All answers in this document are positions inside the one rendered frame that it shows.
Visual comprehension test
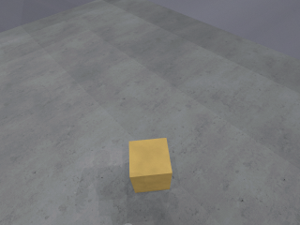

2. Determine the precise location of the carton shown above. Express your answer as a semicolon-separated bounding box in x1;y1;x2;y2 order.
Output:
128;138;173;193

